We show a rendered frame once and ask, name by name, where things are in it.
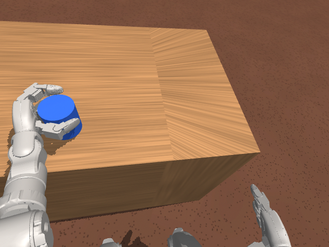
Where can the right robot hand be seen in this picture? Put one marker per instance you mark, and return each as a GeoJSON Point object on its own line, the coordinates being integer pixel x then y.
{"type": "Point", "coordinates": [273, 231]}

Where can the left robot hand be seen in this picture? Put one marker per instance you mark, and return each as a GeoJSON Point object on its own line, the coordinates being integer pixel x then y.
{"type": "Point", "coordinates": [26, 118]}

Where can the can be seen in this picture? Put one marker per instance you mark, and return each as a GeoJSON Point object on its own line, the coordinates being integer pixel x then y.
{"type": "Point", "coordinates": [57, 109]}

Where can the left robot arm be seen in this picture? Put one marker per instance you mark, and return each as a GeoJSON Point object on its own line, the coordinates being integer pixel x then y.
{"type": "Point", "coordinates": [23, 218]}

